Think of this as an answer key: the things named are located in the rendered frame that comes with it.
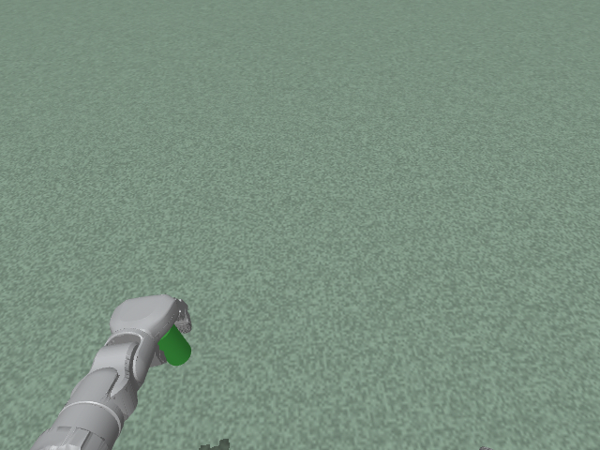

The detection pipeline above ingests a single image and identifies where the left robot hand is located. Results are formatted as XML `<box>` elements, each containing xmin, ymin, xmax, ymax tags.
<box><xmin>110</xmin><ymin>294</ymin><xmax>192</xmax><ymax>368</ymax></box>

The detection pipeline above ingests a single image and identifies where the can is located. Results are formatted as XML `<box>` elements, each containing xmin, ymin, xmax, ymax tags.
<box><xmin>157</xmin><ymin>325</ymin><xmax>191</xmax><ymax>366</ymax></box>

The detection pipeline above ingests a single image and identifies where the left robot arm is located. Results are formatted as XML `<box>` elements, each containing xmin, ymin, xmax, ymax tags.
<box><xmin>30</xmin><ymin>328</ymin><xmax>156</xmax><ymax>450</ymax></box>

